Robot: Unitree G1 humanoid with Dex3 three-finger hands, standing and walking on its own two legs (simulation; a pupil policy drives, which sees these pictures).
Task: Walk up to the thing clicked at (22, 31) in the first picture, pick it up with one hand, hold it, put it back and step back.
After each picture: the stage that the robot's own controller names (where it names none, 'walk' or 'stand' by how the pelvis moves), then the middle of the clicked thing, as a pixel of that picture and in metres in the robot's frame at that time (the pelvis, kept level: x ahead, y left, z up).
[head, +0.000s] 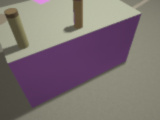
stand; (17, 30) +0.79 +0.44 -0.05
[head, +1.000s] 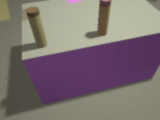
walk; (37, 28) +0.78 +0.36 -0.05
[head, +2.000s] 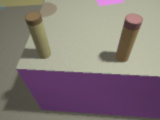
stand; (39, 37) +0.61 +0.29 -0.03
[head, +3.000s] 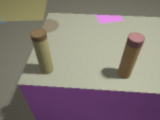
stand; (43, 53) +0.58 +0.24 -0.04
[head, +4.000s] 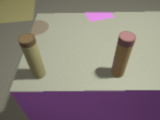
stand; (33, 58) +0.54 +0.27 -0.04
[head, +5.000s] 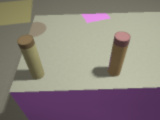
stand; (32, 59) +0.55 +0.29 -0.06
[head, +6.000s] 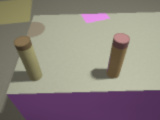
stand; (29, 60) +0.54 +0.30 -0.06
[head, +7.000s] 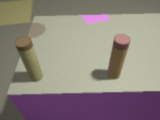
stand; (30, 61) +0.54 +0.29 -0.06
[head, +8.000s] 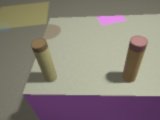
rise first; (45, 62) +0.53 +0.26 -0.05
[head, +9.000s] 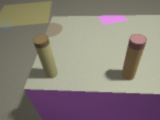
go down; (46, 58) +0.56 +0.26 -0.05
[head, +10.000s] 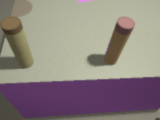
go down; (19, 46) +0.55 +0.25 -0.04
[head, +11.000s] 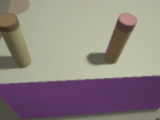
go down; (16, 44) +0.54 +0.25 -0.01
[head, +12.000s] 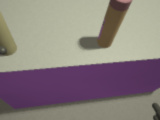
close in; out of the picture +0.56 +0.27 +0.02
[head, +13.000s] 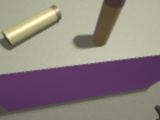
close; (33, 24) +0.65 +0.13 -0.06
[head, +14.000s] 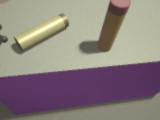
lift; (43, 31) +0.65 +0.13 -0.07
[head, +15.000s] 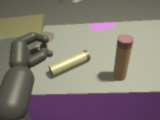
go down; (70, 62) +0.67 +0.13 -0.12
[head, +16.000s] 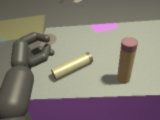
hold; (72, 65) +0.65 +0.12 -0.13
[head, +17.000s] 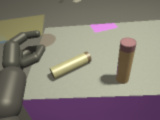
hold; (71, 64) +0.66 +0.13 -0.13
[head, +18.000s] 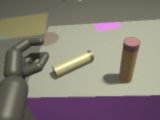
stand; (73, 63) +0.66 +0.13 -0.13
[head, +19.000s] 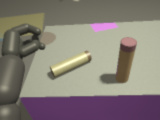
crouch; (71, 63) +0.67 +0.12 -0.13
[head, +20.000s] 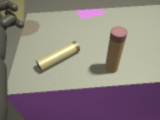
crouch; (58, 55) +0.66 +0.13 -0.13
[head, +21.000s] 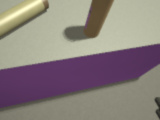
lower; (19, 15) +0.66 +0.14 -0.05
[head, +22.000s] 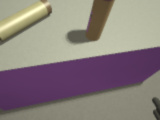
lower; (23, 19) +0.67 +0.14 -0.06
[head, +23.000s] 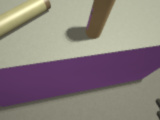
lower; (21, 14) +0.67 +0.15 -0.06
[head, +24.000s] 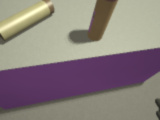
lower; (26, 18) +0.67 +0.14 -0.06
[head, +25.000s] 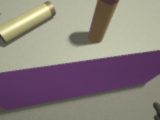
open; (27, 21) +0.66 +0.14 -0.06
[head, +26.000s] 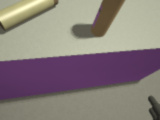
sink last; (28, 8) +0.67 +0.13 -0.06
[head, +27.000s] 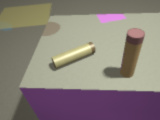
sink last; (73, 54) +0.66 +0.14 -0.10
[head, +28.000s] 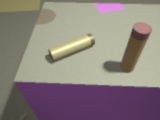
stand; (72, 46) +0.66 +0.12 -0.10
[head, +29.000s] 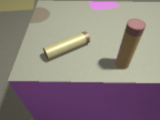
stand; (67, 45) +0.66 +0.13 -0.09
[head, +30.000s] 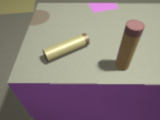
stand; (66, 47) +0.65 +0.13 -0.09
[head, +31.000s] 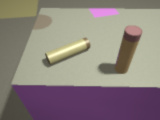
stand; (68, 50) +0.66 +0.13 -0.11
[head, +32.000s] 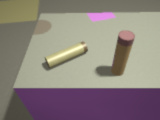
walk; (66, 54) +0.67 +0.14 -0.14
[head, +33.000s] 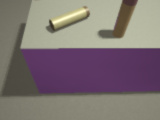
walk; (70, 18) +0.84 +0.11 -0.12
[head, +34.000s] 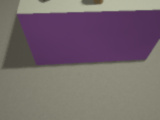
walk; out of the picture +1.14 +0.25 -0.12
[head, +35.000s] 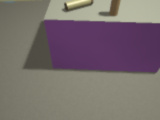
stand; (79, 3) +1.27 +0.11 -0.13
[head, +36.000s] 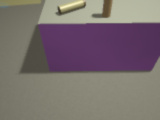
stand; (72, 6) +1.28 +0.14 -0.15
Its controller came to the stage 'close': yes
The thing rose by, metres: 0.00
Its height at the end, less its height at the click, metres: -0.09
